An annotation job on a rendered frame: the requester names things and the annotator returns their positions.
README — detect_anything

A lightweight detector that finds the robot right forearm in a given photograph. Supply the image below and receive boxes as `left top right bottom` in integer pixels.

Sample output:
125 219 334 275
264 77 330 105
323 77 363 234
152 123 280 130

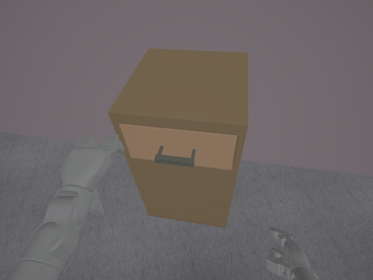
290 267 319 280

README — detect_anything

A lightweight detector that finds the left robot hand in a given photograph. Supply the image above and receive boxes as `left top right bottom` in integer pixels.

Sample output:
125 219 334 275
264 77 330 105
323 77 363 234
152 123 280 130
61 134 125 216

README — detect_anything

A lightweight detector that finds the robot left forearm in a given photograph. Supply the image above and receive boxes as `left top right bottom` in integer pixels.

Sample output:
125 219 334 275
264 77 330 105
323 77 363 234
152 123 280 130
7 185 93 280

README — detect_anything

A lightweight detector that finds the handle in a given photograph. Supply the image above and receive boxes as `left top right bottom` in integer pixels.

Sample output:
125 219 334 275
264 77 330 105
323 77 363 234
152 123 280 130
154 146 196 167

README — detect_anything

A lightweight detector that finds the drawer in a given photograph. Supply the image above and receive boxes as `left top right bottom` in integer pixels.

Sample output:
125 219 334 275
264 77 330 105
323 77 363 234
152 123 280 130
119 124 237 170

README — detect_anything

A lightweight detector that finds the cabinet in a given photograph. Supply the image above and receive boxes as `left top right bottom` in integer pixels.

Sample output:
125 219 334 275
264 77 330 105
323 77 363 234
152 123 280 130
108 48 248 228

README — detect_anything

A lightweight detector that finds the right robot hand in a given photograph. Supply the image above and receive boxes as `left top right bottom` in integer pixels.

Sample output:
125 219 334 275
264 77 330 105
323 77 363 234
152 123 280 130
266 227 311 280

